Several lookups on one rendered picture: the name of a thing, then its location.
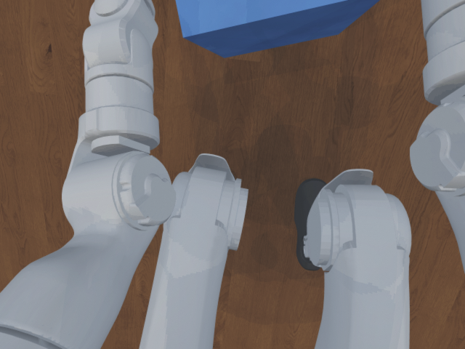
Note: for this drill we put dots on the robot left shin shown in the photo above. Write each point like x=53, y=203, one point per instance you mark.
x=181, y=181

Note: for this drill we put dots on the right robot forearm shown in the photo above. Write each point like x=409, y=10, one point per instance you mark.
x=444, y=32

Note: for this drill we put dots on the carton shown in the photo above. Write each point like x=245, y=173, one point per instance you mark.
x=236, y=27

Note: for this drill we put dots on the left robot upper arm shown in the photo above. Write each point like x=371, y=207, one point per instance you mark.
x=71, y=298

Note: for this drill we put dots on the left robot forearm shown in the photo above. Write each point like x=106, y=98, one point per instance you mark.
x=118, y=78

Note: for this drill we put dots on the robot right thigh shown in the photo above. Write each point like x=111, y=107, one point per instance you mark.
x=366, y=291

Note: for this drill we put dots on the right robot upper arm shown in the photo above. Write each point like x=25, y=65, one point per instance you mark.
x=438, y=162

